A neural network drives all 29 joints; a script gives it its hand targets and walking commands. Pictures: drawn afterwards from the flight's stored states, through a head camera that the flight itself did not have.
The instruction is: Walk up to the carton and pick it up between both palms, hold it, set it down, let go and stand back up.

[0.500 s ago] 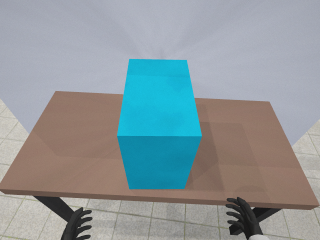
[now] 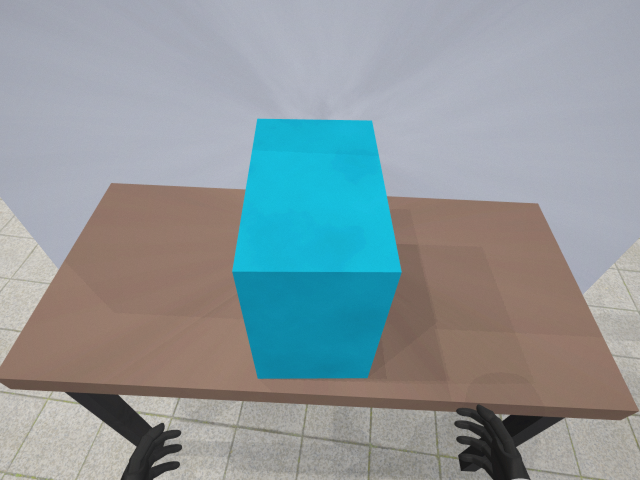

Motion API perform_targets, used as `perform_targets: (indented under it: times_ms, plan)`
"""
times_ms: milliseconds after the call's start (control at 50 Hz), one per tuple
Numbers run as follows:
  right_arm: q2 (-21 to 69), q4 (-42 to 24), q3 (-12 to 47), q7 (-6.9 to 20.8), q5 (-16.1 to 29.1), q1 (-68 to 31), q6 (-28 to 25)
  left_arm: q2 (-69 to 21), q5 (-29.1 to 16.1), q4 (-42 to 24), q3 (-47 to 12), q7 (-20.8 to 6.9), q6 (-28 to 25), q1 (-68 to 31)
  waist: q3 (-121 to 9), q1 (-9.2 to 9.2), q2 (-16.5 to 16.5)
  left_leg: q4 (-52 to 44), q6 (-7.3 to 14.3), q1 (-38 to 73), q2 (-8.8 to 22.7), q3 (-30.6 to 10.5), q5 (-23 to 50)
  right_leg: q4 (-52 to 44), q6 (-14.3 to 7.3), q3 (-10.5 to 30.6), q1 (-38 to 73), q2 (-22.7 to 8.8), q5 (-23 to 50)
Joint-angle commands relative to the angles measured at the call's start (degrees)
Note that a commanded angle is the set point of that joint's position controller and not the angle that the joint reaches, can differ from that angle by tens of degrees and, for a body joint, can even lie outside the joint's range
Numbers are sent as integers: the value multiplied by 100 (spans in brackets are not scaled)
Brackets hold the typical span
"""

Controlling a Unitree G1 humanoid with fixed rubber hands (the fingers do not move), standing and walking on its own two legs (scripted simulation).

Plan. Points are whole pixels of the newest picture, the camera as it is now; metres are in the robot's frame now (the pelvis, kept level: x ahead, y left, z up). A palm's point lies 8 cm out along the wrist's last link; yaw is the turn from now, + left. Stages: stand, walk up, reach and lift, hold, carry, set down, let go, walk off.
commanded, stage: let go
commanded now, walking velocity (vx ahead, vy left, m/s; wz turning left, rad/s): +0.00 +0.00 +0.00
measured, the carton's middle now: (313, 251) +0.45 +0.01 +0.01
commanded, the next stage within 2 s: stand in 0.08 s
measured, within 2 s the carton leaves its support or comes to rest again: neither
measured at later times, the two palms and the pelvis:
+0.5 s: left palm out of the picture +0.09 +0.27 -0.11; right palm out of the picture +0.12 -0.31 -0.10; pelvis +0.00 -0.02 +0.00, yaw +0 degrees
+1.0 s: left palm out of the picture +0.07 +0.28 -0.12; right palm out of the picture +0.10 -0.31 -0.11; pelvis +0.00 -0.01 +0.00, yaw +0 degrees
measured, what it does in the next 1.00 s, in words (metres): stands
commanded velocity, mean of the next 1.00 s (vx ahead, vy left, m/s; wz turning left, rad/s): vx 0.00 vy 0.00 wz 0.00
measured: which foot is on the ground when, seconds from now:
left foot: down 0.00-1.00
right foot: down 0.00-1.00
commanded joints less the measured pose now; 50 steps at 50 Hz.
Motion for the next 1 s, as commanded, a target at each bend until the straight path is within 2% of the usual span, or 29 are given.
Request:
perform_targets:
  times_ms: [0, 60, 80, 100, 180, 220, 380, 540, 980]
  plan:
    - [-739, -455, 97, 44, -447, -158, -88, 647, 298, -598, -190, -41, -23, -519, -106, 208, 241, -895, -259, 215, 189, 151, 523, -243, -131, -125, 1723, -123, 170]
    - [-742, -476, 98, 49, -459, -161, -73, 650, 303, -592, -180, -48, -19, -515, -89, 215, 244, -887, -260, 210, 181, 163, 505, -242, -134, -131, 1713, -120, 151]
    - [-1776, -98, -170, -285, -672, 270, 358, 1607, 574, -73, 354, -55, -316, 69, -1094, 185, -90, -90, -65, 612, 521, -394, 1014, 370, -133, 696, 1500, -866, 1478]
    - [-1741, -160, -160, -380, -643, 266, 534, 1691, 537, 28, 367, -66, -385, -110, -1134, 86, -142, -86, 42, 755, 505, -374, 1184, 408, -77, 717, 1399, -869, 1722]
    - [-1538, -143, -25, -406, -670, 0, 748, 1406, 587, 251, 250, -163, -481, -414, -631, 97, 35, -311, 112, 631, 551, -551, 213, 152, 3, 755, 809, -817, 517]
    - [-1530, -39, 1, -376, -657, -28, 767, 1433, 585, 443, 191, -194, -532, -459, -532, 70, -9, -343, 154, 557, 557, -608, -39, 96, -23, 802, 733, -825, 324]
    - [-1782, 380, 87, -313, -601, -11, 881, 1875, 553, 1137, 108, -212, -600, -447, -590, -7, -47, -319, 168, 641, 528, -613, 121, -59, -88, 1019, 878, -952, 573]
    - [-1968, 695, 124, -322, -570, -9, 937, 2040, 531, 1567, 80, -195, -605, -486, -594, -36, -60, -376, 146, 738, 527, -616, 165, -234, -96, 1128, 916, -1002, 533]
    - [-2019, 1117, 154, -389, -530, -71, 956, 2070, 466, 2116, 42, -161, -576, -435, -747, 0, 49, -467, 136, 884, 604, -676, 599, -242, -76, 1033, 1130, -1001, 1015]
